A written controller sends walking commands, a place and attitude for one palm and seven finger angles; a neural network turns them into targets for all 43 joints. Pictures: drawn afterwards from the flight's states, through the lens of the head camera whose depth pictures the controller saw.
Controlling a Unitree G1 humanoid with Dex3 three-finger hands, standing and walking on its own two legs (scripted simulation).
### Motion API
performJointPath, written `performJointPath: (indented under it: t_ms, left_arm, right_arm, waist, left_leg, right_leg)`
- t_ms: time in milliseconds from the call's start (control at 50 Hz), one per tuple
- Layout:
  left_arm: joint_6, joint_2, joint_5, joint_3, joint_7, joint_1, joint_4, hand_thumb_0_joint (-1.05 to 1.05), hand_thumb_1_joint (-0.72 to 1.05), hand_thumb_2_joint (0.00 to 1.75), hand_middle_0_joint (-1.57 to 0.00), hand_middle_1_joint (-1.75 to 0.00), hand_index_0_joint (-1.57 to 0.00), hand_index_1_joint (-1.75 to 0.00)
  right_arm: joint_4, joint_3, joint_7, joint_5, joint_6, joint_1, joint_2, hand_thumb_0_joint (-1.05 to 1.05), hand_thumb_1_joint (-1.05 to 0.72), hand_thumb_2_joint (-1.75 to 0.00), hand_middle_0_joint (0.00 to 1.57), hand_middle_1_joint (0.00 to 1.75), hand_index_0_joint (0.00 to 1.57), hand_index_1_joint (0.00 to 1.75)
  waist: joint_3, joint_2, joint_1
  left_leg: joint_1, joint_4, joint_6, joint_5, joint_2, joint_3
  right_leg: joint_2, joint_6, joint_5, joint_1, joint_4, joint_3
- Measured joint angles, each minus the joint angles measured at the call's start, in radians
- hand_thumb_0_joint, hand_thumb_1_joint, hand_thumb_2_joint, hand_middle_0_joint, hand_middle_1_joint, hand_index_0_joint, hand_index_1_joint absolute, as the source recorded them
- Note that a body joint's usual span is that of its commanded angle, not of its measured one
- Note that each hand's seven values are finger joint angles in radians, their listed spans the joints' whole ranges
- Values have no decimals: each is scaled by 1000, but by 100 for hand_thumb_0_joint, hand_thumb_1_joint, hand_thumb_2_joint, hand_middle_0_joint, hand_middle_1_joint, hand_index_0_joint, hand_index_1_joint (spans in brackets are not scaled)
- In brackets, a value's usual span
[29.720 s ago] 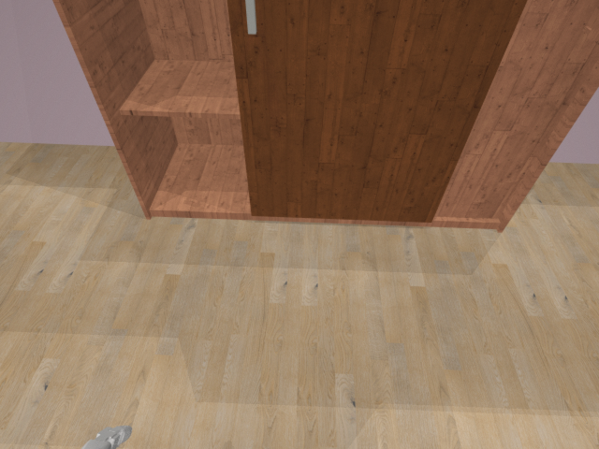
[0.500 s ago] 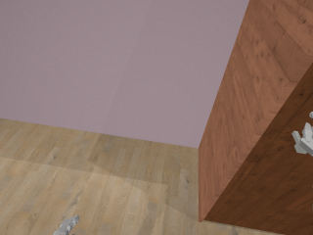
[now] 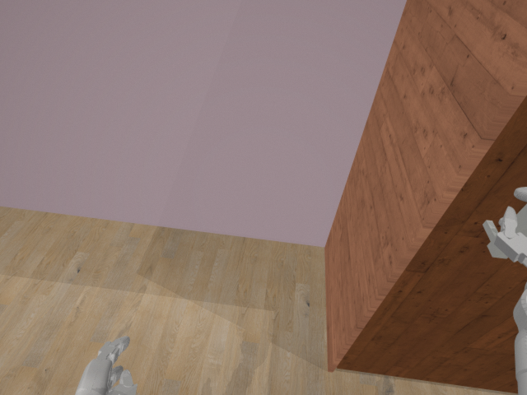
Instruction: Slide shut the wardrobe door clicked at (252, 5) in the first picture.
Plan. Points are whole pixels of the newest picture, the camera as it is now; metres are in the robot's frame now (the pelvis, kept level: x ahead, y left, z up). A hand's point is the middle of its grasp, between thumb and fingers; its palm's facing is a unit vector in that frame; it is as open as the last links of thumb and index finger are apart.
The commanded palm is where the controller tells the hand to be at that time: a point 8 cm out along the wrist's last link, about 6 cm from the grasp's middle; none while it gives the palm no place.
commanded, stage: stop walking and hold the door there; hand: right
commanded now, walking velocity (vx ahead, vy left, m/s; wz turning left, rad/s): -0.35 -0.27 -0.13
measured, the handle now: (520, 210) +0.35 -0.36 +0.15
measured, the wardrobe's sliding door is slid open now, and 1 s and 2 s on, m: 0.00 0.00 0.00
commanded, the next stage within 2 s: loosen the grip on the handle in 1.48 s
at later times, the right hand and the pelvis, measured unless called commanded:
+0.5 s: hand (508, 240) +0.31 -0.33 +0.14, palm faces +0.38 +0.90 -0.23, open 5.9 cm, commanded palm +0.27 -0.35 +0.13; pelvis -0.07 -0.09 -0.02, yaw +1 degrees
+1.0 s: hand (512, 241) +0.30 -0.33 +0.14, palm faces +0.26 +0.95 -0.15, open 5.9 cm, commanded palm +0.27 -0.35 +0.13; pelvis -0.08 -0.13 +0.00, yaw +2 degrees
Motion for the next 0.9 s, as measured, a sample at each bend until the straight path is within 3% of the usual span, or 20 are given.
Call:
performJointPath:
  t_ms: [100,140,200,240,280,320,380,420,460,540,620,660,720,800,900]
  left_arm:
    - [33,27,-6,26,-4,-36,-22,1,91,89,-20,-30,-20,-30]
    - [44,38,-9,34,-4,-42,-24,1,91,89,-20,-30,-20,-30]
    - [50,41,-10,38,-6,-43,-20,1,91,89,-20,-30,-20,-30]
    - [51,40,-9,34,-5,-40,-20,1,91,89,-20,-30,-20,-30]
    - [55,28,-9,34,-3,-50,-18,1,91,89,-20,-30,-20,-30]
    - [61,7,-11,29,-5,-61,-32,1,91,89,-20,-30,-20,-30]
    - [49,-31,-8,8,-18,-59,-56,1,91,89,-20,-30,-20,-30]
    - [40,-56,-8,-12,-33,-51,-60,1,91,89,-20,-30,-20,-30]
    - [36,-76,-4,-33,-47,-43,-58,1,91,89,-20,-30,-20,-30]
    - [48,-74,9,-45,-49,-43,-23,1,90,89,-20,-30,-20,-30]
    - [50,-72,20,-52,-29,-12,5,1,90,89,-20,-30,-21,-30]
    - [51,-77,22,-42,-23,-14,18,1,90,89,-20,-30,-21,-30]
    - [43,-87,21,-43,-19,10,30,1,91,89,-20,-30,-20,-30]
    - [34,-100,21,-57,-27,35,32,1,90,89,-20,-30,-20,-30]
    - [24,-98,22,-62,-30,24,13,1,90,89,-20,-30,-20,-30]
  right_arm:
    - [-5,3,3,-6,-10,-22,0,-17,-63,-81,46,140,31,140]
    - [-6,14,9,-10,-16,-43,8,-17,-64,-80,46,140,31,139]
    - [-25,42,20,-18,-21,-73,21,-18,-65,-80,46,140,32,139]
    - [-46,64,25,-22,-24,-92,30,-18,-65,-80,46,140,33,139]
    - [-68,83,26,-21,-25,-112,36,-18,-66,-80,46,140,33,139]
    - [-89,95,18,-10,-15,-122,41,-17,-67,-80,46,140,33,139]
    - [-96,101,8,5,0,-136,61,-16,-69,-79,46,140,30,139]
    - [-92,107,5,12,17,-152,72,-15,-71,-78,46,140,29,139]
    - [-85,112,7,12,29,-172,72,-14,-71,-78,46,140,27,139]
    - [-70,129,11,12,21,-206,114,-13,-72,-77,46,140,27,139]
    - [-93,169,20,11,21,-224,134,-11,-72,-79,46,140,30,139]
    - [-101,182,11,17,24,-218,140,-10,-72,-79,46,140,29,139]
    - [-104,204,1,30,38,-194,160,-8,-73,-79,46,140,28,139]
    - [-100,238,5,25,56,-194,171,-7,-74,-78,46,140,28,139]
    - [-92,251,8,28,67,-192,159,-6,-74,-77,46,140,28,139]
  waist:
    - [29,-31,10]
    - [39,-35,11]
    - [52,-13,19]
    - [60,2,37]
    - [80,25,50]
    - [108,31,33]
    - [132,9,14]
    - [137,-1,7]
    - [131,7,4]
    - [139,-14,15]
    - [114,34,31]
    - [128,46,34]
    - [119,37,41]
    - [109,43,30]
    - [104,46,11]
  left_leg:
    - [-22,12,-5,8,-7,14]
    - [-38,29,-12,6,2,17]
    - [-69,65,-33,-4,40,18]
    - [-93,107,-53,-21,71,26]
    - [-125,167,-66,-40,111,23]
    - [-159,237,-44,-80,121,30]
    - [-184,356,-26,-207,98,80]
    - [-151,325,-21,-182,88,124]
    - [-95,213,-4,-77,94,149]
    - [-103,210,-13,-76,104,149]
    - [-143,291,-29,-139,131,125]
    - [-179,411,-10,-220,100,65]
    - [-200,475,-5,-220,45,56]
    - [-171,373,-2,-166,11,87]
    - [-101,211,6,-128,5,97]
  right_leg:
    - [-8,8,-18,-59,83,17]
    - [1,18,-82,-93,172,37]
    - [11,22,-153,-108,238,58]
    - [-7,24,-86,-71,162,58]
    - [14,18,-51,-55,121,39]
    - [24,-1,-62,-55,131,5]
    - [14,-26,-59,-53,125,-32]
    - [16,-34,-52,-60,127,-47]
    - [29,-38,-62,-88,163,-63]
    - [37,18,-224,-166,384,6]
    - [-2,17,-90,-90,203,20]
    - [9,1,-78,-70,192,3]
    - [4,-15,-44,-17,97,7]
    - [-9,-14,12,35,-7,21]
    - [-13,-12,20,55,-31,5]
